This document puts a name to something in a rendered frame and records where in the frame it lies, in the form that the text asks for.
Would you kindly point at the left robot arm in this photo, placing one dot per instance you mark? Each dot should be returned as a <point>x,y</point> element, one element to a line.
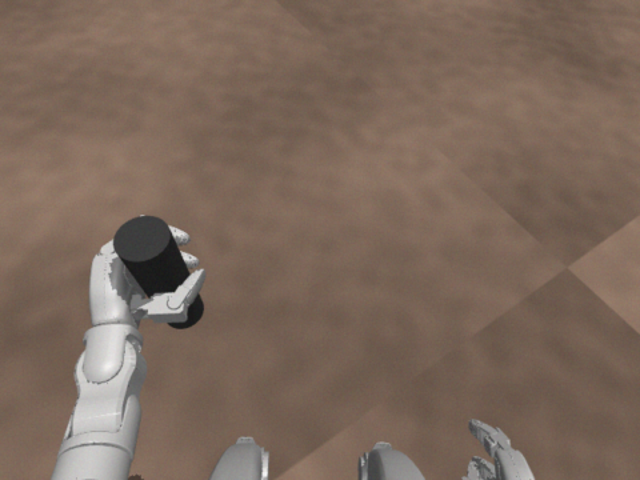
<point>100,439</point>

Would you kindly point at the left robot hand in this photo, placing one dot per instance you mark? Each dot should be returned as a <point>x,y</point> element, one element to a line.
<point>115,295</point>

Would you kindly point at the right robot hand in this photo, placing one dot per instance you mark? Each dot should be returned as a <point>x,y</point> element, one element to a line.
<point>510,464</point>

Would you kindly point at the can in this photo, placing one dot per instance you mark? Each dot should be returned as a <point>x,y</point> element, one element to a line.
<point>148,249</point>

